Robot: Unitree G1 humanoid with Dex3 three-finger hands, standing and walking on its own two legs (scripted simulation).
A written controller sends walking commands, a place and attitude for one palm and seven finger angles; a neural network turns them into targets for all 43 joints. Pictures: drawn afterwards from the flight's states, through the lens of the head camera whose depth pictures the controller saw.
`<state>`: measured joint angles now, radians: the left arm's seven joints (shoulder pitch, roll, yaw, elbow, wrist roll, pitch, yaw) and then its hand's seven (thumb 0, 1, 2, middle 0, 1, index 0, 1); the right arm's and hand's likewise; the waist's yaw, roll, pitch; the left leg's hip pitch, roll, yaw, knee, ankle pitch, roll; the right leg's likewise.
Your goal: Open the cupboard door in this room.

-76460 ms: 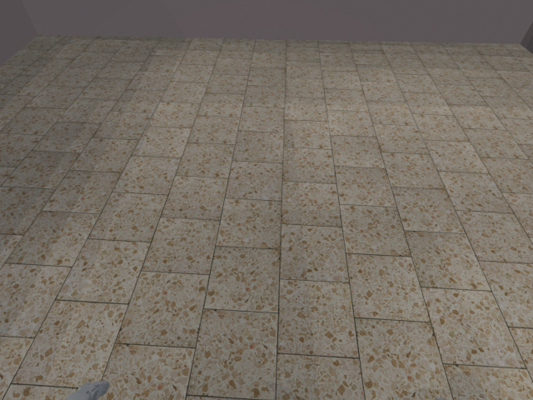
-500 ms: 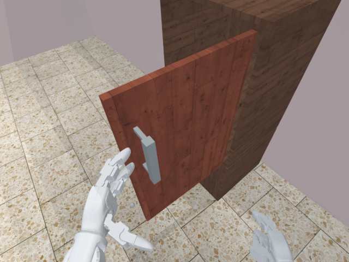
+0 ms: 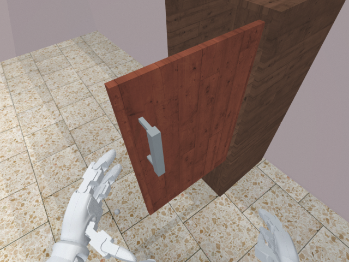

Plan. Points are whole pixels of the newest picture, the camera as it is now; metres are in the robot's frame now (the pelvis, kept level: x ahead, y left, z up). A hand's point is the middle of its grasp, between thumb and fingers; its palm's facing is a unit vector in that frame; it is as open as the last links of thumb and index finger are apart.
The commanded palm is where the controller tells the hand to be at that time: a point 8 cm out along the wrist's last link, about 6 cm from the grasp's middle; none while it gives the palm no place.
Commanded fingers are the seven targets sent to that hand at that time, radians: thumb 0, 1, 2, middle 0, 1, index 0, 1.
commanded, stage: draw the hand back to the body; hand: left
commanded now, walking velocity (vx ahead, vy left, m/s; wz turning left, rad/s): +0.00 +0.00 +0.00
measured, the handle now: (152, 148) +0.34 +0.08 +0.09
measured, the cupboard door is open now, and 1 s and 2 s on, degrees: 88 88 88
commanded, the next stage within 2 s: step back with the hand held close in 1.50 s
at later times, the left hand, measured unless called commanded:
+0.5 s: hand (66, 203) +0.19 +0.19 +0.14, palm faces +0.08 -0.98 -0.18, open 15.9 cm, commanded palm +0.16 +0.25 +0.16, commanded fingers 0.00 -0.15 0.45 -0.16 -0.30 -0.16 -0.30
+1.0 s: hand (17, 174) +0.22 +0.26 +0.19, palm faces +0.38 -0.84 -0.38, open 10.5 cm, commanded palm +0.17 +0.31 +0.21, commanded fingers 0.00 0.73 0.82 -0.19 -0.30 -0.19 -0.30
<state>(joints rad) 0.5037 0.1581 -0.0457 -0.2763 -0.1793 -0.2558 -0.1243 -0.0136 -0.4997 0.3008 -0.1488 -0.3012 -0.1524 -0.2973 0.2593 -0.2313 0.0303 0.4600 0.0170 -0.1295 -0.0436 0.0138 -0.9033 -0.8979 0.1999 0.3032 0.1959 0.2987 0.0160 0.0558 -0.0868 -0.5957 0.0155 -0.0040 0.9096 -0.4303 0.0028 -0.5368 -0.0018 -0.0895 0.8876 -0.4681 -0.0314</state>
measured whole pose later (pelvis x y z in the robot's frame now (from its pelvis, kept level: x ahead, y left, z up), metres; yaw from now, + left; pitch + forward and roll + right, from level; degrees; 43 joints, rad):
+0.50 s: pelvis +0.01 +0.02 +0.02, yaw +0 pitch +1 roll -2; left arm 0.54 0.27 0.09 -0.45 -0.16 -0.07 -0.07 -0.01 -0.41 0.34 -0.15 -0.30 -0.16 -0.30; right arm 0.26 -0.23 0.06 0.50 0.03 -0.17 -0.08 0.01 -0.90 -0.90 0.20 0.30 0.20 0.30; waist 0.05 0.06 -0.08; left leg -0.41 0.01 0.01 0.77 -0.39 0.03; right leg -0.34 0.00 -0.08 0.71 -0.40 0.00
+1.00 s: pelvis +0.02 +0.02 +0.05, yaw -1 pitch -4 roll -1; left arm 0.50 0.32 0.25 -0.41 -0.05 -0.06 0.12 0.00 0.39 0.68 -0.19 -0.30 -0.19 -0.30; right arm 0.20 -0.23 0.05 0.62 -0.01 -0.11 -0.07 0.01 -0.90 -0.90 0.20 0.30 0.20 0.30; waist 0.07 0.06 0.01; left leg -0.13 -0.01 0.04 0.45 -0.27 0.03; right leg -0.07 -0.01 -0.05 0.41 -0.27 0.01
